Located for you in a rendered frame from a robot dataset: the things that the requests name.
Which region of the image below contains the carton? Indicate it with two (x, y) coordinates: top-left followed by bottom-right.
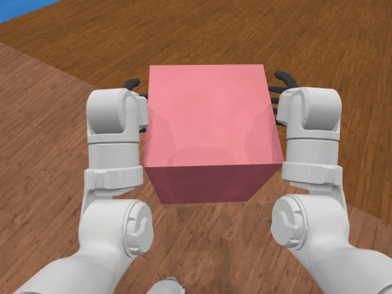
(144, 64), (284, 205)

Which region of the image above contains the right robot hand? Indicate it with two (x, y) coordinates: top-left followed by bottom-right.
(268, 71), (299, 127)

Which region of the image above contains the robot right forearm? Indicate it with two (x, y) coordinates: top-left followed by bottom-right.
(276, 87), (350, 230)

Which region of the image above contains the left robot upper arm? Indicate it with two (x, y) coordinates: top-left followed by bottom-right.
(13, 199), (154, 294)

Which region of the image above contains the robot left forearm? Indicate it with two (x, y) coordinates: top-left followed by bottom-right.
(78, 88), (149, 243)

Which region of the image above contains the robot left shin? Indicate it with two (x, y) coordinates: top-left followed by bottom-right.
(166, 277), (178, 283)

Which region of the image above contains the right robot upper arm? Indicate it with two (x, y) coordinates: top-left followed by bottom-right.
(271, 194), (392, 294)

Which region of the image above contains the left robot hand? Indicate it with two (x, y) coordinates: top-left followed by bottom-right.
(122, 78), (148, 133)

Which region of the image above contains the robot left thigh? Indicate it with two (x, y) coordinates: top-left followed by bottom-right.
(147, 280), (185, 294)

